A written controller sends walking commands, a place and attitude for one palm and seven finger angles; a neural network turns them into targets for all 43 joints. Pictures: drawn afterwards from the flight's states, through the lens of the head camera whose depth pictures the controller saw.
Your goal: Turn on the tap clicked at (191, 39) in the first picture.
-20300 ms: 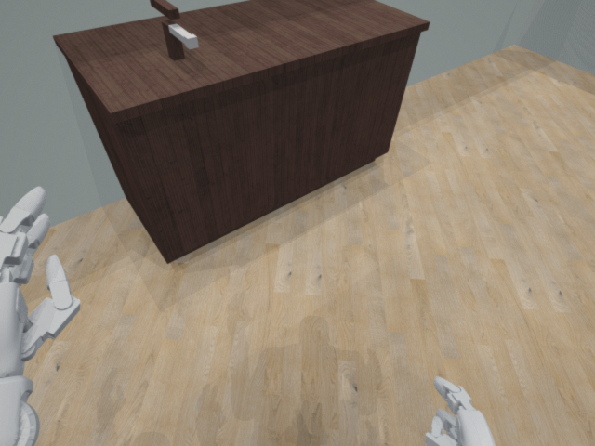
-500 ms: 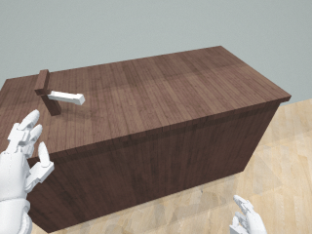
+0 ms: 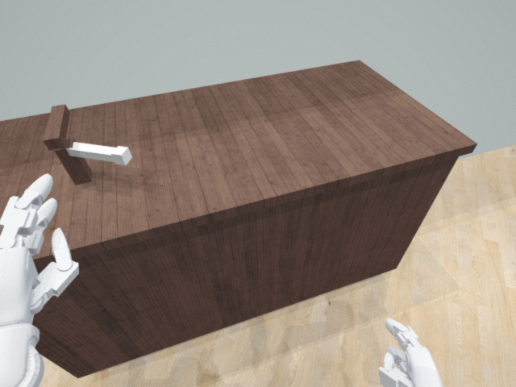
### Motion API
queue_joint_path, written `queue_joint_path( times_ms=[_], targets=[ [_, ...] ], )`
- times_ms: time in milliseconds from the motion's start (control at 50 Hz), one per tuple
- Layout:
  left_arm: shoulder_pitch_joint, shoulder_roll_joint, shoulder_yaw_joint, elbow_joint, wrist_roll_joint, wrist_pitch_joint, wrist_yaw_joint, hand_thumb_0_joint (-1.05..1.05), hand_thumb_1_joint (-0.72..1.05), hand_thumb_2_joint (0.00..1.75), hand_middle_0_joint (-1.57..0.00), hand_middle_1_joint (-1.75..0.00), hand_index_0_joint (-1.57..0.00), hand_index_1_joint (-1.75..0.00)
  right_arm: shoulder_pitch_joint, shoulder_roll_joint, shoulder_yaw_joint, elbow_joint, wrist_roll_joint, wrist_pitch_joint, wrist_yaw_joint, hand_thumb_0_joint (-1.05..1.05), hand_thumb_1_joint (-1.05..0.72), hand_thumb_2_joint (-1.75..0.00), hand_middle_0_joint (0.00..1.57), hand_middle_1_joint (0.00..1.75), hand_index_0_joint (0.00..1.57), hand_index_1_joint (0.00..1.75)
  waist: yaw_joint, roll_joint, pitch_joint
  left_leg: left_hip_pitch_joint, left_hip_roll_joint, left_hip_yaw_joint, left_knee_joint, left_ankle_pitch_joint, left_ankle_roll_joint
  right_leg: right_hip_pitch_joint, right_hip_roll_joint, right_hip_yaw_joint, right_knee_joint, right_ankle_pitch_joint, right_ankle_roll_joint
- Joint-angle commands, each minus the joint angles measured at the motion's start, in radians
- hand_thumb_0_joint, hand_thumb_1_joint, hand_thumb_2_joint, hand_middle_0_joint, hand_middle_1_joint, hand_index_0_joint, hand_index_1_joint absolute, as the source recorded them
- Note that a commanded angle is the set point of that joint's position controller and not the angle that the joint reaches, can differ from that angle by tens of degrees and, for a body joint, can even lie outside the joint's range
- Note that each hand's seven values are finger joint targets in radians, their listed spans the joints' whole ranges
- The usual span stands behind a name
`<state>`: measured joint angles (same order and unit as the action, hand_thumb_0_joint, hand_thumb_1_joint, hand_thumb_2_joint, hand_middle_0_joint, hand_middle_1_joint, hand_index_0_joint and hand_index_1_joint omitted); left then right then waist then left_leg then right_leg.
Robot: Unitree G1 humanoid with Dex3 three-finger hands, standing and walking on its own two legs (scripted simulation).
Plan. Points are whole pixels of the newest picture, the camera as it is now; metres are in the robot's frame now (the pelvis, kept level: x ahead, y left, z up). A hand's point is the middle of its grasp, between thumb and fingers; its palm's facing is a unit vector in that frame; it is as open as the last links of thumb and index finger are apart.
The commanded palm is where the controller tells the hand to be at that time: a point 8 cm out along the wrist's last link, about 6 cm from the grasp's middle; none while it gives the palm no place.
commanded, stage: step back with the hand held close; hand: left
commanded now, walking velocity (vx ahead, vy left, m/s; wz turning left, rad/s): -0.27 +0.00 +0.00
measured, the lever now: (121, 155) +0.53 +0.34 +0.07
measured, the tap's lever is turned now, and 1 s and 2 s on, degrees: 58 58 58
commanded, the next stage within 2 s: stop stepping back and stand still in 1.00 s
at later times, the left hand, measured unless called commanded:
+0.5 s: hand (15, 325) +0.14 +0.27 +0.15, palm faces +0.44 -0.80 -0.40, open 7.4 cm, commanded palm +0.08 +0.31 +0.17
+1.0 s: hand out of the picture +0.04 +0.26 +0.16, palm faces +0.47 -0.84 -0.28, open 7.4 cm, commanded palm -0.01 +0.30 +0.17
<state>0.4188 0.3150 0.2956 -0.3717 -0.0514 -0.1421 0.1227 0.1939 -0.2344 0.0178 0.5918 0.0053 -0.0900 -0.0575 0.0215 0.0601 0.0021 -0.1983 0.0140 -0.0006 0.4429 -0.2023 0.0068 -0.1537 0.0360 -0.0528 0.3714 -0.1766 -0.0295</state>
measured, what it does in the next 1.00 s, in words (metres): walks backwards: right foot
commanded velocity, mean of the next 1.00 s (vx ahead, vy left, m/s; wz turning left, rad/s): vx -0.32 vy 0.00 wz -0.03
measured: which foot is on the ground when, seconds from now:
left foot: down 0.00-0.98, up 1.00-1.00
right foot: down 0.00-0.72, up 0.74-0.94, down 0.96-1.00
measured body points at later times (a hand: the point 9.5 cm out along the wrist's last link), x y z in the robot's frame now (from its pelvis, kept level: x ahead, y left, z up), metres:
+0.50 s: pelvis -0.07 +0.02 -0.02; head -0.06 +0.03 +0.43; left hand +0.11 +0.31 +0.17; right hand +0.11 -0.21 -0.09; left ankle +0.02 +0.11 -0.74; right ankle +0.02 -0.10 -0.74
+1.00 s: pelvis -0.17 +0.02 -0.02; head -0.17 +0.03 +0.43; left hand +0.01 +0.31 +0.18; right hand +0.03 -0.18 -0.09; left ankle +0.01 +0.12 -0.73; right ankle -0.21 -0.08 -0.75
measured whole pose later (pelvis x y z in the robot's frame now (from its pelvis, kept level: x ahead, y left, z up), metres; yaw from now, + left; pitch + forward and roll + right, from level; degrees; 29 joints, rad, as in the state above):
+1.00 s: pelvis -0.17 +0.02 -0.02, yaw +0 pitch +0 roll -2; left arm 0.39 0.32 0.31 -0.51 -0.05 -0.16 0.17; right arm 0.14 -0.17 0.02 0.64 -0.01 -0.10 -0.05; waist 0.05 0.02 0.01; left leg -0.54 0.04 0.05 0.53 -0.15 -0.01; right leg -0.19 0.09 -0.01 0.55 -0.35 -0.05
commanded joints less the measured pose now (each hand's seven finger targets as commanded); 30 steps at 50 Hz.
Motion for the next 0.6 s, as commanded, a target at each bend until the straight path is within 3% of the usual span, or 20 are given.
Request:
queue_joint_path(
  times_ms=[0,40,100,220,280,360,440,480,520,580],
  targets=[
    [-0.02,0.205,0.121,-0.256,0.006,-0.066,0.023,0.0,0.9,0.9,-0.2,-0.3,-0.2,-0.3,-0.105,-0.118,-0.055,-0.186,0.002,-0.022,-0.024,0.0,-0.9,-0.9,0.2,0.3,0.2,0.3,0.003,0.006,-0.165,0.03,0.039,-0.02,-0.039,0.305,0.02,0.023,-0.077,0.052,-0.004,0.248,0.04],
    [-0.009,0.213,0.13,-0.26,0.005,-0.06,0.027,0.0,0.9,0.9,-0.2,-0.3,-0.2,-0.3,-0.099,-0.125,-0.063,-0.196,0.005,-0.009,-0.025,0.0,-0.9,-0.9,0.2,0.3,0.2,0.3,0.001,-0.03,-0.168,0.009,0.042,-0.022,-0.031,0.309,0.019,0.019,-0.074,0.053,0.003,0.244,0.043],
    [-0.004,0.219,0.138,-0.255,0.006,-0.061,0.033,0.0,0.9,0.9,-0.2,-0.3,-0.2,-0.3,-0.099,-0.127,-0.066,-0.202,0.008,0.003,-0.028,0.0,-0.9,-0.9,0.2,0.3,0.2,0.3,-0.003,-0.036,-0.146,-0.025,0.044,-0.028,-0.04,0.252,0.019,-0.005,-0.07,0.054,0.002,0.183,0.044],
    [-0.013,0.21,0.125,-0.265,0.015,-0.075,0.044,0.0,0.9,0.9,-0.2,-0.3,-0.2,-0.3,-0.092,-0.137,-0.068,-0.209,0.013,0.006,-0.028,0.0,-0.9,-0.9,0.2,0.3,0.2,0.3,-0.01,-0.024,-0.097,-0.137,0.045,-0.049,-0.071,-0.004,0.029,-0.034,-0.066,0.071,-0.014,0.017,0.041],
    [-0.034,0.227,0.147,-0.307,0.028,-0.091,0.052,0.0,0.9,0.9,-0.2,-0.3,-0.2,-0.3,-0.098,-0.148,-0.071,-0.212,0.008,-0.003,-0.033,0.0,-0.9,-0.9,0.2,0.3,0.2,0.3,-0.007,0.036,-0.103,-0.241,0.066,-0.088,-0.13,-0.15,0.048,0.038,-0.039,0.067,0.042,-0.009,0.045],
    [-0.05,0.197,0.144,-0.29,0.048,-0.103,0.054,0.0,0.9,0.9,-0.2,-0.3,-0.2,-0.3,-0.093,-0.149,-0.07,-0.217,0.006,-0.014,-0.034,0.0,-0.9,-0.9,0.2,0.3,0.2,0.3,-0.006,0.035,-0.063,-0.465,0.106,-0.132,-0.176,-0.402,0.082,0.138,-0.017,0.079,0.145,-0.064,0.054],
    [-0.06,0.195,0.16,-0.306,0.062,-0.116,0.053,0.0,0.9,0.9,-0.2,-0.3,-0.2,-0.3,-0.088,-0.143,-0.074,-0.214,0.003,-0.031,-0.034,0.0,-0.9,-0.9,0.2,0.3,0.2,0.3,-0.006,0.042,-0.08,-0.543,0.119,-0.154,-0.152,-0.483,0.099,0.167,-0.008,0.096,0.223,-0.034,0.052],
    [-0.073,0.216,0.178,-0.337,0.061,-0.12,0.053,0.0,0.9,0.9,-0.2,-0.3,-0.2,-0.3,-0.078,-0.139,-0.077,-0.208,-0.002,-0.039,-0.031,0.0,-0.9,-0.9,0.2,0.3,0.2,0.3,-0.011,-0.002,-0.088,-0.51,0.087,-0.125,-0.076,-0.457,0.086,0.109,-0.039,0.134,0.175,-0.052,0.038],
    [-0.06,0.2,0.156,-0.336,0.046,-0.117,0.055,0.0,0.9,0.9,-0.2,-0.3,-0.2,-0.3,-0.062,-0.12,-0.07,-0.195,-0.002,-0.044,-0.028,0.0,-0.9,-0.9,0.2,0.3,0.2,0.3,-0.02,-0.089,-0.084,-0.388,0.045,-0.076,0.039,-0.359,0.055,-0.045,-0.105,0.2,0.072,-0.106,0.01],
    [-0.089,0.221,0.151,-0.363,0.033,-0.115,0.066,0.0,0.9,0.9,-0.2,-0.3,-0.2,-0.3,-0.053,-0.115,-0.069,-0.164,-0.007,-0.045,-0.028,0.0,-0.9,-0.9,0.2,0.3,0.2,0.3,-0.033,-0.118,-0.085,-0.195,0.007,-0.04,0.159,-0.271,0.017,-0.268,-0.17,0.238,-0.045,-0.242,-0.023]
  ],
)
